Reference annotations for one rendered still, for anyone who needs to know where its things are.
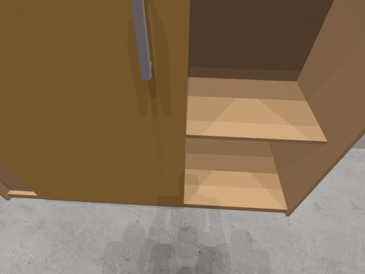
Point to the wardrobe door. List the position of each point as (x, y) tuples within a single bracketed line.
[(10, 180), (77, 122)]

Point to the handle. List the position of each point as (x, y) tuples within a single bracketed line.
[(138, 11)]

